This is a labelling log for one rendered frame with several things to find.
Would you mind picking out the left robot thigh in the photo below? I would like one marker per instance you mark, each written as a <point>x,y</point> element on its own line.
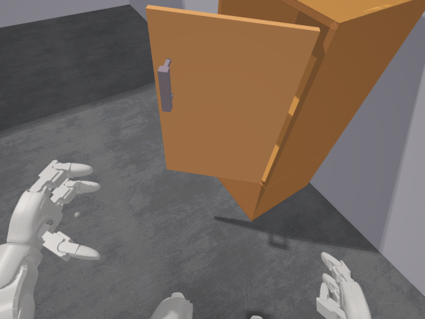
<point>174,308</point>

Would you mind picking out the left robot shin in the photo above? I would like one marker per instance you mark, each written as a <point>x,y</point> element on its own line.
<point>177,294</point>

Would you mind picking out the cupboard door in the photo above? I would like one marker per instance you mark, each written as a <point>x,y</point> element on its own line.
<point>233,81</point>

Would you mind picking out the robot right hand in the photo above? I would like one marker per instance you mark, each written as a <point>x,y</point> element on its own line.
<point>349,301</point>

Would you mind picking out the robot left forearm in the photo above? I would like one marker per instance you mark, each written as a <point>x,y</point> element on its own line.
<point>18,276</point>

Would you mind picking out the handle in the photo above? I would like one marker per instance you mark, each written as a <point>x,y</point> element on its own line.
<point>165,86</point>

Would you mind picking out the robot left hand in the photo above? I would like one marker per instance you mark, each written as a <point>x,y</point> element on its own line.
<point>28,223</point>

